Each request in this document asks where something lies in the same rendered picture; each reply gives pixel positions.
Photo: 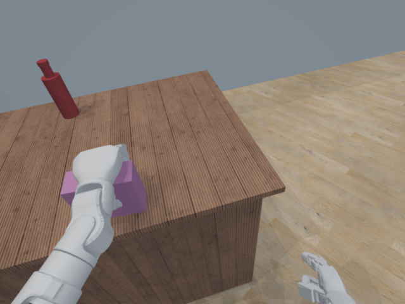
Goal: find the right robot hand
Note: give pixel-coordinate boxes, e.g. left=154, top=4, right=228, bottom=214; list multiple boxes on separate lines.
left=298, top=252, right=347, bottom=304

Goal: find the right robot forearm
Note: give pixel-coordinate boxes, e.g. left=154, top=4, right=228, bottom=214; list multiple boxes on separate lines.
left=325, top=291, right=356, bottom=304

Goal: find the sponge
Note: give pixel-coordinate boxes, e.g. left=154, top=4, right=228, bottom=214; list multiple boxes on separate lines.
left=60, top=160, right=146, bottom=218

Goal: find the left robot forearm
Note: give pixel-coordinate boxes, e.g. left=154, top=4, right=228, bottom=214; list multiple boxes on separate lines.
left=11, top=179, right=115, bottom=304

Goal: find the left robot hand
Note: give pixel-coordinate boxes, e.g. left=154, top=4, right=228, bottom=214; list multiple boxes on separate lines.
left=72, top=144, right=130, bottom=210

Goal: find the table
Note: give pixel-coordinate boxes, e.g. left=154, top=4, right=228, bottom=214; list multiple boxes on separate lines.
left=0, top=70, right=285, bottom=304

